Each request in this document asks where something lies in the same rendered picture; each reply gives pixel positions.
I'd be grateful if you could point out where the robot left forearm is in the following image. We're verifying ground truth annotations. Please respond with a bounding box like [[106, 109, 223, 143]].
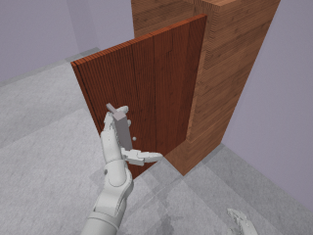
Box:
[[80, 160, 134, 235]]

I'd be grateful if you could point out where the handle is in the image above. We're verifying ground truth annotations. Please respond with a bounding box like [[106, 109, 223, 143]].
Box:
[[106, 103, 133, 151]]

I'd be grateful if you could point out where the robot right hand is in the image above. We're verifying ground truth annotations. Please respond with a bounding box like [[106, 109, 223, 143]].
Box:
[[224, 208, 259, 235]]

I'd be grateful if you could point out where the robot left hand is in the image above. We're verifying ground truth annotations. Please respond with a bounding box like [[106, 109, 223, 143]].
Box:
[[100, 106, 163, 166]]

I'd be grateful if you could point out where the cupboard door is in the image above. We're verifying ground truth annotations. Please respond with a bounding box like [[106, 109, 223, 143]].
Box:
[[70, 13, 208, 180]]

